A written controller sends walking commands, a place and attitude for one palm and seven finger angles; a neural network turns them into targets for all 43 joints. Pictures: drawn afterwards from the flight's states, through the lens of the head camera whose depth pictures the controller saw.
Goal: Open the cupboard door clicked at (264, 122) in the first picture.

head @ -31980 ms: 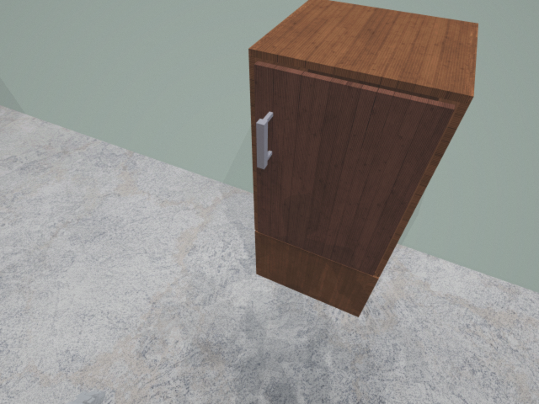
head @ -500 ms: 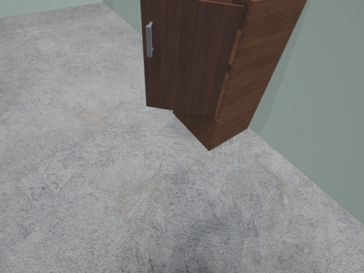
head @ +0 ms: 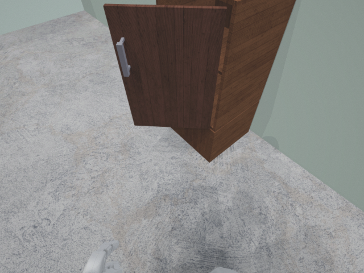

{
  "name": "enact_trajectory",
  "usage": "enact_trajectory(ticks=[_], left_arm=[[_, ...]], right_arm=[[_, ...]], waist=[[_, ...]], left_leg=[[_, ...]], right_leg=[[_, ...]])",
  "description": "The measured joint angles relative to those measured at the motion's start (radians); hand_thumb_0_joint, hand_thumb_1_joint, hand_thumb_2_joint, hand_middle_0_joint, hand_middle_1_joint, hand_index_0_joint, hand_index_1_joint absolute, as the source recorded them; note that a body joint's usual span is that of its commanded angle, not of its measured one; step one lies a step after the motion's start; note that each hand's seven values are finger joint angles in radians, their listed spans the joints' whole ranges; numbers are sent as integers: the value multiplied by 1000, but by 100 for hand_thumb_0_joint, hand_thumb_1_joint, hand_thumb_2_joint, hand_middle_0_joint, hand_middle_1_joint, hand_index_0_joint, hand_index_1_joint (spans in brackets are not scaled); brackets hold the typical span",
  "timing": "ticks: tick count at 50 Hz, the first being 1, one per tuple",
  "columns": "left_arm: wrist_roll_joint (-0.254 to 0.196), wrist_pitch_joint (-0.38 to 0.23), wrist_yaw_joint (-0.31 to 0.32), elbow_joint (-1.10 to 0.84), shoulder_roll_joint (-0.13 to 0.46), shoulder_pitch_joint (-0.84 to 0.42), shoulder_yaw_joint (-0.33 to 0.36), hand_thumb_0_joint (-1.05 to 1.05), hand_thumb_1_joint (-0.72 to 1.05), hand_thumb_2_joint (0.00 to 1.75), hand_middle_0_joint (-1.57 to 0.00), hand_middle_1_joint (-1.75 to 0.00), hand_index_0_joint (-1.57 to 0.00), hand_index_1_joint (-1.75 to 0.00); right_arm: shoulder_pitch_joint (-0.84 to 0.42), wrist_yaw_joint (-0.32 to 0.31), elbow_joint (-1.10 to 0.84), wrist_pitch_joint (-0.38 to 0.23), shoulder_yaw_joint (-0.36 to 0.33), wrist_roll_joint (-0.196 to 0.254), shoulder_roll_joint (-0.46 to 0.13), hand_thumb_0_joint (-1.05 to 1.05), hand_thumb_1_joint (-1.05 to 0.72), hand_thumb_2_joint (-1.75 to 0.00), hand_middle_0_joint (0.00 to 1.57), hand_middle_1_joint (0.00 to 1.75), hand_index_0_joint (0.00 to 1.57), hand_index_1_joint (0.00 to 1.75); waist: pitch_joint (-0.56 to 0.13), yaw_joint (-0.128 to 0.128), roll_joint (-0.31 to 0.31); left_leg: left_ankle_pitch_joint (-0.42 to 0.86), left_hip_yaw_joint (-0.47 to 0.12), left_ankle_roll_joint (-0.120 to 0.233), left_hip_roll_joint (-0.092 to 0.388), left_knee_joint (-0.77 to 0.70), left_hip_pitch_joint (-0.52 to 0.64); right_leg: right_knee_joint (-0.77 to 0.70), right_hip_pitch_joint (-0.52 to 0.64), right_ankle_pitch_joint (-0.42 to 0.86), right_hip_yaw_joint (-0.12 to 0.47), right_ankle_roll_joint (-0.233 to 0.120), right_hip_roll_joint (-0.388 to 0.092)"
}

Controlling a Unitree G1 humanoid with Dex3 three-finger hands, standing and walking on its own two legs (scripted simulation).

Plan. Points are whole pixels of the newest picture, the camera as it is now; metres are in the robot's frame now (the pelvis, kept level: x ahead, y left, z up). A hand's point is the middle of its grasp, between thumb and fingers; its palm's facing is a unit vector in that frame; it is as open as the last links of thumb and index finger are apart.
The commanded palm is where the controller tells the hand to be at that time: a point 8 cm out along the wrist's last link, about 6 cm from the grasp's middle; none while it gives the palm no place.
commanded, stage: take the last steps up to it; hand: left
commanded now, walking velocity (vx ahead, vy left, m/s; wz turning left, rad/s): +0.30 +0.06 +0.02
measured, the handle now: (124, 57) +0.83 +0.23 +0.01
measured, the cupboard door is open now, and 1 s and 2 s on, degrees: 46 46 46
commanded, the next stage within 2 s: come to a stop and stand still in 0.46 s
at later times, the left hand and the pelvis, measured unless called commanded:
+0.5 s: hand out of the picture +0.13 +0.24 -0.17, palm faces +0.08 -0.98 -0.16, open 7.4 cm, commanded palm none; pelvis +0.17 +0.06 +0.01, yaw -1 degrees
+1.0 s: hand (107, 204) +0.32 +0.23 -0.16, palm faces +0.02 -0.98 -0.21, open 7.4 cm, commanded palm none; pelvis +0.23 +0.05 +0.01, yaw -1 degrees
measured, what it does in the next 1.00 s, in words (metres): walks ahead: left foot, then right foot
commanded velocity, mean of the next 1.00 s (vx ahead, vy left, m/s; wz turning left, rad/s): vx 0.04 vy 0.02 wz -0.01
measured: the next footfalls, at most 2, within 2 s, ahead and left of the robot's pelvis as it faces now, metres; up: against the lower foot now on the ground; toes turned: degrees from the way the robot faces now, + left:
left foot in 0.38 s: +0.26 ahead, +0.16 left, +0.00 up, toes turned +2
right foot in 0.72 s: +0.34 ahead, -0.05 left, +0.00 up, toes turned -4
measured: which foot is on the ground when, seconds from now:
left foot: up 0.00-0.36, down 0.38-1.00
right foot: down 0.00-0.38, up 0.40-0.70, down 0.72-1.00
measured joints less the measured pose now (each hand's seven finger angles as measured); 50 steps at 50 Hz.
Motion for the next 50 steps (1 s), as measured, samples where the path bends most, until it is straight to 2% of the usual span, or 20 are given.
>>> enact_trajectory(ticks=[2, 4, 7, 10, 14, 18, 19, 21, 23, 24, 26, 28, 31, 33, 36, 37, 39, 41, 43, 50], left_arm=[[-6, -6, 8, 5, -7, 27, 0, 0, 91, 89, -20, -30, -20, -30], [-5, -3, 17, 25, -13, 68, 3, 0, 91, 89, -20, -30, -20, -30], [-12, -17, 39, 44, 10, 121, 42, -3, 95, 89, -20, -30, -20, -30], [-1, -16, 29, 82, 38, 170, 40, -3, 96, 89, -20, -30, -20, -30], [6, -7, 13, 132, 46, 235, 30, -2, 94, 89, -20, -30, -20, -30], [7, 9, 6, 169, 41, 300, 24, -1, 92, 89, -20, -30, -20, -30], [5, 16, 5, 174, 38, 315, 22, 0, 92, 89, -20, -30, -20, -30], [2, 33, 7, 185, 41, 314, 18, 0, 92, 89, -20, -30, -20, -30], [2, 43, 9, 188, 43, 300, 14, 1, 91, 89, -20, -30, -20, -30], [3, 45, 8, 184, 43, 287, 14, 1, 91, 89, -20, -30, -20, -30], [5, 47, 6, 169, 41, 258, 13, 1, 91, 89, -20, -30, -20, -30], [4, 46, 6, 146, 33, 227, 11, 1, 91, 89, -20, -30, -20, -30], [7, 48, 15, 115, 23, 181, 9, 1, 92, 89, -20, -30, -20, -30], [4, 48, 23, 103, 34, 152, 9, 1, 93, 89, -20, -30, -20, -30], [2, 44, 26, 85, 56, 131, 4, 1, 93, 89, -20, -30, -20, -30], [2, 44, 28, 89, 55, 123, 3, 1, 93, 89, -20, -30, -20, -30], [1, 51, 29, 96, 47, 111, -8, 1, 93, 89, -20, -30, -20, -30], [-3, 55, 32, 96, 44, 101, -15, 1, 92, 89, -20, -30, -20, -30], [-5, 61, 37, 93, 42, 88, -15, 1, 92, 89, -20, -30, -20, -30], [-7, 93, 44, 59, 37, 67, -3, 1, 91, 89, -20, -30, -20, -30]], right_arm=[[-38, 7, -11, 18, -13, -1, -9, 1, -91, -90, 20, 30, 20, 30], [-86, 12, -37, 29, -23, -9, -22, 1, -91, -90, 20, 30, 20, 30], [-156, 18, -88, 28, -34, -17, -31, 1, -91, -90, 20, 30, 20, 30], [-222, 26, -133, 23, -42, -19, -43, 1, -91, -90, 20, 30, 19, 30], [-298, 34, -169, 15, -50, -19, -77, 1, -93, -90, 20, 30, 19, 30], [-348, 40, -198, -6, -45, -18, -102, 1, -93, -90, 20, 30, 19, 30], [-357, 38, -206, -18, -42, -21, -107, 1, -92, -90, 20, 30, 19, 30], [-376, 28, -219, -32, -35, -27, -97, 1, -92, -90, 20, 30, 19, 30], [-374, 17, -228, -35, -22, -26, -83, 1, -92, -90, 20, 30, 20, 30], [-368, 12, -228, -35, -16, -25, -74, 1, -92, -90, 20, 30, 20, 30], [-348, 5, -219, -36, -5, -23, -58, 0, -91, -90, 20, 30, 20, 30], [-325, -9, -206, -37, -13, -15, -54, 0, -93, -90, 20, 30, 20, 30], [-292, -9, -180, -24, -13, -19, -67, -1, -95, -90, 20, 30, 20, 30], [-272, -10, -158, -10, -7, -19, -65, -1, -95, -90, 20, 30, 20, 30], [-246, -11, -123, 18, -1, -12, -53, 0, -94, -90, 20, 30, 20, 30], [-246, -9, -111, 28, -1, -8, -53, 0, -93, -90, 20, 30, 20, 30], [-248, -6, -100, 46, -6, -1, -58, 0, -93, -90, 20, 30, 20, 30], [-243, -3, -97, 57, -9, 3, -55, 1, -92, -90, 20, 30, 20, 30], [-238, -2, -96, 64, -11, 5, -49, 1, -92, -90, 20, 30, 20, 30], [-236, -9, -118, 73, -18, -8, -33, 1, -91, -90, 20, 30, 20, 30]], waist=[[3, 7, 7], [-6, 8, 9], [-28, 19, -1], [-47, 37, -10], [-56, 72, -18], [-58, 97, -25], [-59, 98, -24], [-43, 99, -47], [-37, 100, -56], [-35, 99, -58], [-33, 97, -58], [-34, 91, -50], [-38, 77, -37], [-34, 66, -34], [-37, 63, -53], [-36, 64, -46], [-33, 43, -16], [-38, 24, -7], [-36, 17, -9], [-23, 40, -47]], left_leg=[[34, -23, -6, 19, 266, -146], [110, -31, -19, 57, 346, -265], [183, -37, -44, 112, 263, -383], [228, -28, -62, 138, 100, -425], [254, -13, -66, 129, -89, -400], [289, 17, -61, 96, -265, -297], [329, 20, -41, 90, -287, -280], [304, 42, -9, 72, -229, -281], [268, 61, 4, 64, -231, -255], [264, 68, 4, 60, -251, -235], [275, 77, 0, 51, -304, -192], [284, 82, 7, 43, -350, -155], [281, 84, 8, 35, -386, -114], [263, 80, 1, 34, -375, -101], [207, 89, -15, 23, -311, -101], [185, 93, -21, 29, -287, -104], [182, 81, -30, 46, -276, -103], [171, 67, -38, 52, -274, -107], [164, 56, -41, 55, -270, -111], [170, 67, -27, 48, -271, -115]], right_leg=[[-21, 39, -26, -12, 2, 9], [-85, 85, -14, -19, 13, 18], [-181, 144, 7, -28, 13, 26], [-242, 194, 10, -26, 20, 23], [-260, 249, -25, -17, 47, 5], [-197, 282, -109, -7, 86, -24], [-134, 264, -147, -1, 82, -32], [110, 177, -246, 38, 58, -46], [342, 71, -258, 62, 43, -40], [411, 26, -239, 65, 43, -40], [453, -38, -195, 61, 48, -47], [403, -73, -167, 58, 52, -53], [246, -71, -128, 53, 60, -57], [118, -35, -81, 54, 66, -52], [-70, 49, 59, 74, 66, -53], [-74, 58, 25, 78, 64, -47], [-63, 62, -14, 67, 60, -31], [-68, 66, -22, 53, 57, -27], [-74, 70, -21, 42, 53, -25], [-36, 49, -45, 55, 54, -30]])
